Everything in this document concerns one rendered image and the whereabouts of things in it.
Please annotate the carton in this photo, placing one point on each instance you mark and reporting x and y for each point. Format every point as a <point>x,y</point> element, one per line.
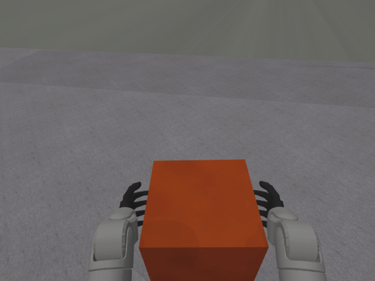
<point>202,222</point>

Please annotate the robot right forearm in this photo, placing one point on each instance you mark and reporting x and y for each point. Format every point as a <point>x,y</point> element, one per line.
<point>297,247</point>

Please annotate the right robot hand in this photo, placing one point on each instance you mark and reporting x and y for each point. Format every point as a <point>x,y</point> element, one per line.
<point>272,197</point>

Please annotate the left robot hand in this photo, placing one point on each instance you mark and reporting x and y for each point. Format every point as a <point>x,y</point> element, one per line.
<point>129,198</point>

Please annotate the robot left forearm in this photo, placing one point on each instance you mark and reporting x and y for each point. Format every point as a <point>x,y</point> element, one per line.
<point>112,248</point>

